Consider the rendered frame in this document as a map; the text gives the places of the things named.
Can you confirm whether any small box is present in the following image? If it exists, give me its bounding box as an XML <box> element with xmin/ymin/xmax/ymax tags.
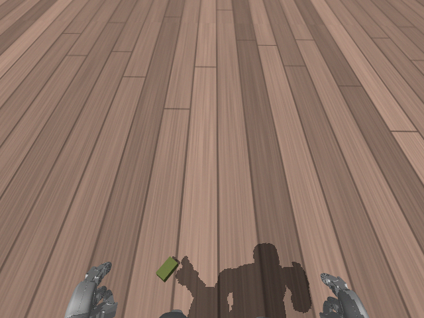
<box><xmin>156</xmin><ymin>257</ymin><xmax>179</xmax><ymax>282</ymax></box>

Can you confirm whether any right robot hand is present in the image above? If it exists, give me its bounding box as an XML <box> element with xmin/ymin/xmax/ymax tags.
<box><xmin>319</xmin><ymin>273</ymin><xmax>369</xmax><ymax>318</ymax></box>

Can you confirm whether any left robot hand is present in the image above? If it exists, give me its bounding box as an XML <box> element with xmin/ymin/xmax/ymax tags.
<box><xmin>64</xmin><ymin>262</ymin><xmax>118</xmax><ymax>318</ymax></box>

